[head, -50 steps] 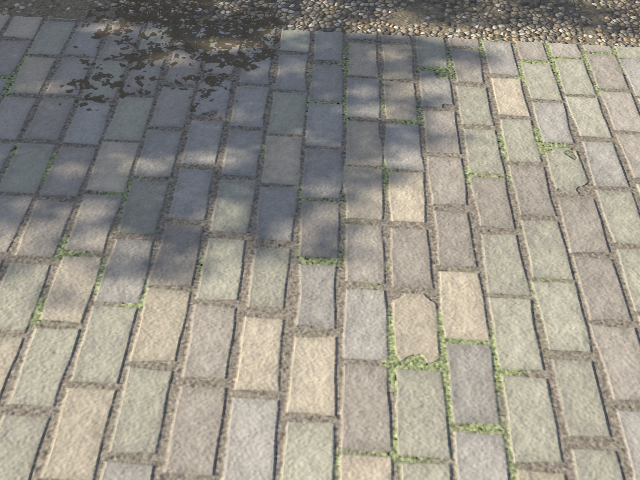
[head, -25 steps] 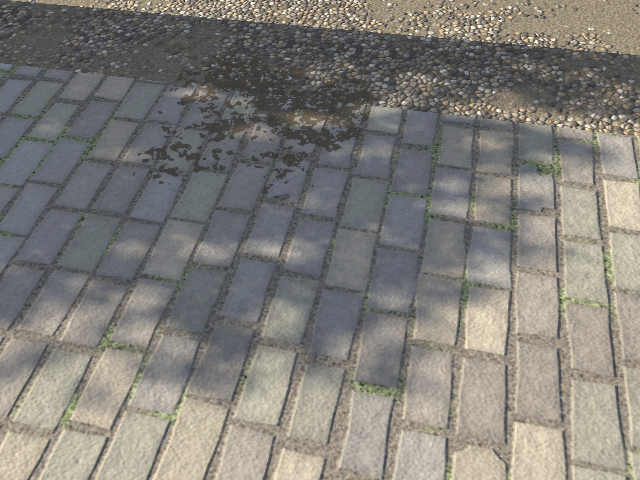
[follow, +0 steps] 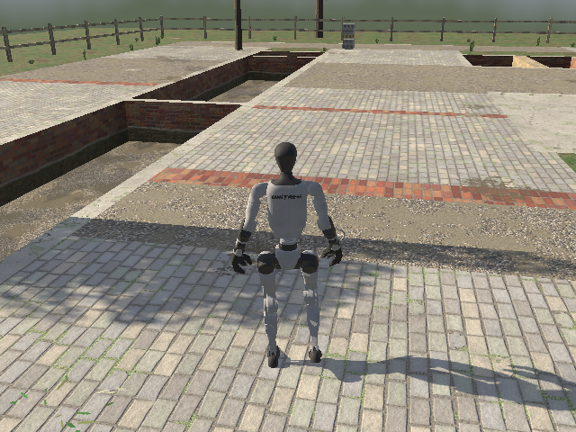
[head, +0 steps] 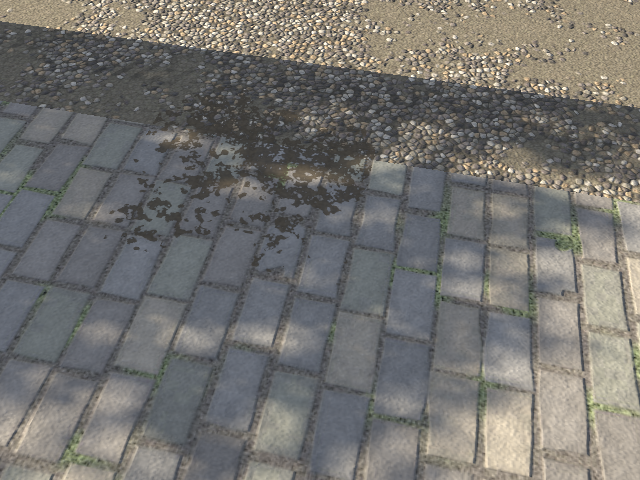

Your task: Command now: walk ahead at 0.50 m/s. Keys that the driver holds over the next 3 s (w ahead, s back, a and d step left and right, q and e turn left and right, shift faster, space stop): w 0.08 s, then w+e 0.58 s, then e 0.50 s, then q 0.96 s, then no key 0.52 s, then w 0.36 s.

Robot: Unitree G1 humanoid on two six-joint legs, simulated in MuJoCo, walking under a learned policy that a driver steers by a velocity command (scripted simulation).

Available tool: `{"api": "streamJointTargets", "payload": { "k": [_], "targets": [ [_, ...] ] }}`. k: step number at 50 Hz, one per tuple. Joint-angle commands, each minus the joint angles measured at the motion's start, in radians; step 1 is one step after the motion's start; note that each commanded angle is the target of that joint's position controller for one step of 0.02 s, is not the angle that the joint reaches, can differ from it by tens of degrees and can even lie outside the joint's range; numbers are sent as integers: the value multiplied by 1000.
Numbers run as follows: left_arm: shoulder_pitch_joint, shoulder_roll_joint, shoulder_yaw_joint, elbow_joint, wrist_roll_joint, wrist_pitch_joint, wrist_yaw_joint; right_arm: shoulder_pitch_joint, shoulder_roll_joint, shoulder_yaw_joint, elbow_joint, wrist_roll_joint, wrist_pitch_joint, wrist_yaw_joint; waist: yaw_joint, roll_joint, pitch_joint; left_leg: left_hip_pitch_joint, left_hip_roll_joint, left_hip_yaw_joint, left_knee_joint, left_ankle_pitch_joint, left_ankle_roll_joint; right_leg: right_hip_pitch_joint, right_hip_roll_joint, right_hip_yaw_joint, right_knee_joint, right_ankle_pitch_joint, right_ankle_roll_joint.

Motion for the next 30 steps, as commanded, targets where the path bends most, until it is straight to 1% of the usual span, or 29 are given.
{"api": "streamJointTargets", "payload": {
  "k": [1, 3, 4, 6, 8, 11, 13, 14, 15, 16, 17, 18, 19, 20, 21, 22, 23, 24, 25, 26, 28, 30],
  "targets": [
    [32, 55, 16, -52, 7, 8, 5, -4, -121, -31, -39, 5, -28, -2, 22, 114, -52, 123, 273, -274, -247, 167, 192, -141, -72, 35, -49, 75, 26],
    [-39, 47, 12, -77, 16, 13, 7, 17, -144, -38, -18, 5, -29, -10, 10, 95, -18, 112, 268, -230, -275, 189, 195, -188, -78, 31, -151, 167, 44],
    [-73, 42, 10, -85, 17, 11, 6, 28, -150, -39, -9, 5, -27, -14, 1, 89, -9, 115, 257, -204, -281, 190, 186, -195, -76, 29, -216, 230, 47],
    [-123, 30, 4, -90, 10, 6, -4, 36, -160, -40, 5, 2, -23, -20, -18, 93, 3, 121, 235, -128, -291, 191, 156, -174, -61, 14, -344, 355, 42],
    [-186, 22, -2, -104, 4, 1, -13, 64, -174, -43, 26, 3, -23, -24, -46, 88, 14, 131, 234, -77, -299, 178, 138, -138, -40, -8, -440, 441, 32],
    [-260, 29, -2, -139, -5, 1, -26, 115, -184, -47, 67, 8, -16, -26, -74, 81, 36, 231, 276, -44, -286, 170, 125, -163, -20, 1, -507, 441, 7],
    [-291, 37, 0, -163, -5, 2, -38, 123, -186, -51, 84, 12, -4, -30, -74, 79, 45, 319, 306, -29, -251, 206, 108, -198, -11, 5, -536, 378, -19],
    [-294, 42, 2, -171, -3, 2, -44, 121, -190, -53, 89, 14, 3, -33, -69, 83, 44, 356, 317, -19, -223, 257, 98, -201, -4, -5, -544, 332, -33],
    [-282, 49, 5, -176, 0, 2, -49, 111, -197, -56, 89, 15, 10, -37, -57, 91, 32, 380, 321, -4, -180, 362, 85, -176, 12, -25, -548, 283, -48],
    [-246, 65, 14, -174, 3, 3, -51, 96, -209, -59, 85, 15, 17, -42, -32, 108, 1, 393, 317, 15, -109, 540, 70, -109, 42, -58, -547, 233, -65],
    [-153, 92, 32, -156, 5, 5, -50, 76, -217, -61, 79, 15, 27, -48, 24, 114, -61, 381, 296, 50, 26, 712, 47, 26, 84, -96, -562, 222, -86],
    [0, 144, 64, -114, 2, 8, -43, 81, -201, -54, 67, 9, 36, -59, 89, 87, -149, 297, 250, 94, 236, 741, 12, 247, 117, -93, -583, 250, -117],
    [141, 253, 99, -98, 3, 16, -28, 135, -148, -31, 26, -10, 24, -62, 109, -67, -274, -45, 170, 120, 601, 439, -45, 619, -86, 246, -572, 242, -234],
    [152, 266, 94, -98, -15, 14, -31, 193, -52, 5, 19, -30, -7, -43, 59, -216, -375, -376, -15, -17, 846, -406, -87, 853, -249, 720, -729, 54, -365],
    [164, 181, 70, -105, -12, 11, -28, 93, -142, -16, 11, 10, -38, -26, 114, -132, -346, -487, 37, -148, 925, -402, -63, 849, -239, 718, -796, -39, -330],
    [108, 158, 63, -114, -3, 8, -25, 10, -167, -21, -20, 36, -57, -19, 108, -85, -211, -534, 78, -133, 899, -308, -44, 724, -210, 587, -812, 25, -296],
    [52, 144, 60, -129, 2, 7, -22, -27, -162, -20, -27, 22, -67, -25, 80, -1, -142, -504, 115, -124, 829, -233, -40, 589, -174, 493, -824, 115, -275],
    [1, 121, 52, -145, 10, 7, -20, -32, -165, -27, -27, 2, -65, -31, 42, 16, -96, -438, 142, -125, 752, -186, -48, 467, -146, 423, -843, 225, -264],
    [-27, 103, 46, -161, 19, 7, -17, -20, -163, -31, -29, -5, -55, -32, 11, -7, -88, -375, 155, -133, 716, -161, -57, 392, -121, 390, -866, 294, -265],
    [-39, 100, 46, -168, 17, 8, -14, -7, -151, -31, -30, -9, -44, -33, -5, -17, -82, -348, 156, -130, 679, -152, -71, 350, -109, 367, -884, 328, -271],
    [-27, 116, 52, -167, 10, 5, -3, -14, -127, -28, -37, -13, -27, -36, -13, -21, -63, -337, 148, -108, 598, -106, -103, 279, -87, 308, -904, 393, -277],
    [4, 141, 61, -159, 5, 5, 10, -88, -109, -22, -62, -15, -22, -39, 7, -15, -35, -348, 133, -101, 462, 17, -127, 245, -61, 266, -912, 407, -258]
  ]
}}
